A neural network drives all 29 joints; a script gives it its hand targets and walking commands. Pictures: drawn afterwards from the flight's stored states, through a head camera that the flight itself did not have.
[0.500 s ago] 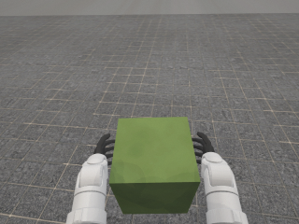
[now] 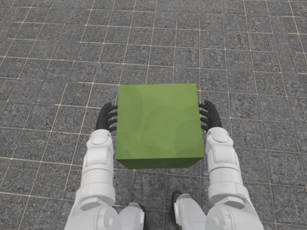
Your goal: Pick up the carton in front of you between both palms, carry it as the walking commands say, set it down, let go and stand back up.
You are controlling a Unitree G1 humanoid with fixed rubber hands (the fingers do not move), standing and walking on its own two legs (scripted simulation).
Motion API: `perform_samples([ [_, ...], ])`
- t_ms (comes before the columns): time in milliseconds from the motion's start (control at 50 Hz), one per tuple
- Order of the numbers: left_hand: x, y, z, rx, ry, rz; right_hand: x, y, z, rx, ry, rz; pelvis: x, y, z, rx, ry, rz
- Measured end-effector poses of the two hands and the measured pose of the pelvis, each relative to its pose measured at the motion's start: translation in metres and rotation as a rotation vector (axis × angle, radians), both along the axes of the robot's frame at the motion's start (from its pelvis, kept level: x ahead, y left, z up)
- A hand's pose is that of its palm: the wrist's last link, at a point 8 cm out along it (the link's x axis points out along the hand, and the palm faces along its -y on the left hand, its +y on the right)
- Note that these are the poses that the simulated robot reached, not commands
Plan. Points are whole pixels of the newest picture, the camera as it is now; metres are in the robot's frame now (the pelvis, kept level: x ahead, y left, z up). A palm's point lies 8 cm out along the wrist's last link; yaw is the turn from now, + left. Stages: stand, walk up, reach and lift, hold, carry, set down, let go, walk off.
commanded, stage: set down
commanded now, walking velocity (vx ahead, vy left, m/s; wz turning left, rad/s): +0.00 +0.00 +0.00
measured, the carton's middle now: (157, 132) +0.38 +0.00 -0.13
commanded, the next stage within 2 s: none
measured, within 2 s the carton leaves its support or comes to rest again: rests again in 1.88 s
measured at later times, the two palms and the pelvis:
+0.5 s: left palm (116, 130) +0.42 +0.15 -0.20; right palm (198, 128) +0.42 -0.15 -0.21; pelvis -0.02 +0.01 -0.13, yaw +2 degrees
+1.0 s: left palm (123, 132) +0.46 +0.15 -0.36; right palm (189, 132) +0.46 -0.14 -0.37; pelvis -0.05 +0.00 -0.25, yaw +4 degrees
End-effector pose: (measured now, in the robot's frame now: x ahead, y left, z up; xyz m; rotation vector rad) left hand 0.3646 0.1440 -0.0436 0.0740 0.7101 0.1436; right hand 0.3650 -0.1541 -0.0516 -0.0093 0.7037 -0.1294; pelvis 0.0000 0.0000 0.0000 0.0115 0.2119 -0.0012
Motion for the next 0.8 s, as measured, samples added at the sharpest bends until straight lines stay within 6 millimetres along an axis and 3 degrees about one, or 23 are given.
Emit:
perform_samples([
  [80, 0.005, 0.003, -0.048, -0.014, -0.013, 0.009, 0.004, 0.003, -0.048, 0.006, -0.013, -0.006, -0.005, 0.005, -0.020, 0.003, 0.145, 0.002],
  [140, 0.012, 0.006, -0.073, -0.036, -0.038, 0.023, 0.011, 0.005, -0.073, 0.015, -0.038, -0.012, -0.008, 0.009, -0.038, 0.004, 0.244, 0.011],
  [420, 0.047, 0.006, -0.134, -0.077, -0.042, 0.052, 0.049, 0.005, -0.130, 0.031, -0.040, -0.025, -0.019, 0.010, -0.108, 0.004, 0.457, 0.026],
  [800, 0.082, 0.009, -0.258, -0.047, -0.034, 0.027, 0.078, 0.008, -0.260, 0.037, -0.031, -0.030, -0.039, -0.005, -0.210, 0.027, 0.605, 0.038],
])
